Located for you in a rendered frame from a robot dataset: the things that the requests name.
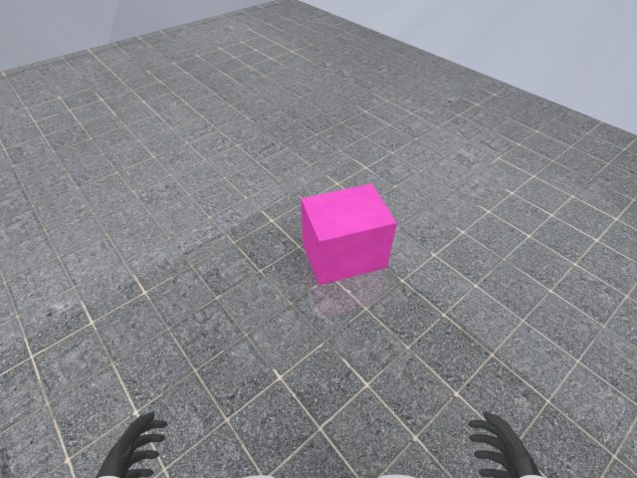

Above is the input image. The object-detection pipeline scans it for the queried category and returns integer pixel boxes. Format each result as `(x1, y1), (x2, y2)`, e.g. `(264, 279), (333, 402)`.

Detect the carton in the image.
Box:
(301, 183), (397, 285)

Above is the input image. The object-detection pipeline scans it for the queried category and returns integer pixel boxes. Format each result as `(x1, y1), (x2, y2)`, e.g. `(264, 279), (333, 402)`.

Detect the robot left hand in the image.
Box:
(96, 412), (167, 478)

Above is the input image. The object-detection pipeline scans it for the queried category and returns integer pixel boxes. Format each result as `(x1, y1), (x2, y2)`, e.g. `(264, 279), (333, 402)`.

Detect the robot right hand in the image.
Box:
(469, 411), (542, 478)

